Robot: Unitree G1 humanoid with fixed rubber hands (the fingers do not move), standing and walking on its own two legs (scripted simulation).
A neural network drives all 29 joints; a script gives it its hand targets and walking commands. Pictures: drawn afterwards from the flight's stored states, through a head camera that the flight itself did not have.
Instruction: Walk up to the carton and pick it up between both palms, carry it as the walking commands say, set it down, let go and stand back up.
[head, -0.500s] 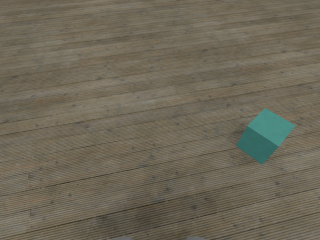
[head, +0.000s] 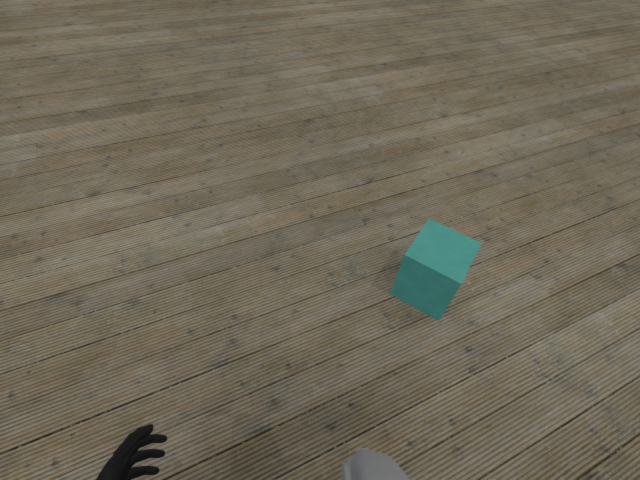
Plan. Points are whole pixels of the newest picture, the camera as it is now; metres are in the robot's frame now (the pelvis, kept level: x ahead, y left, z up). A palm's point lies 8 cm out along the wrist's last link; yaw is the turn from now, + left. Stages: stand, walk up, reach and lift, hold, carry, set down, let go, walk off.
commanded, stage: walk up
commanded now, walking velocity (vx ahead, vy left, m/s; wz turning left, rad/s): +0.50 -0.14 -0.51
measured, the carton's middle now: (433, 269) +0.92 -0.46 -0.65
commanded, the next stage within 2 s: none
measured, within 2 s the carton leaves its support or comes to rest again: neither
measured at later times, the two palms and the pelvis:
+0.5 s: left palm (240, 372) +0.29 +0.12 -0.11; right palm (577, 394) +0.27 -0.41 -0.11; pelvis +0.21 -0.14 +0.00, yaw -15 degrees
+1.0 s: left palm (297, 228) +0.62 +0.05 -0.13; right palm (578, 371) +0.30 -0.41 -0.08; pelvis +0.43 -0.16 +0.01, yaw -22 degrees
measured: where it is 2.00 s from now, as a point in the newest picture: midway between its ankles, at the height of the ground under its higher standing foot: (391, 391)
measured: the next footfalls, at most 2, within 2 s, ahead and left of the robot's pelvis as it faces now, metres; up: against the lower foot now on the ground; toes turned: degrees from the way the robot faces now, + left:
right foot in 0.24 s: +0.21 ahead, -0.24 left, +0.00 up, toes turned -13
left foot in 0.72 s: +0.52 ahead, -0.07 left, +0.00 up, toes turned -13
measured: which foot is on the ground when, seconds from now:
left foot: down 0.00-0.26, up 0.28-0.70, down 0.72-1.00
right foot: up 0.00-0.22, down 0.24-0.72, up 0.74-1.00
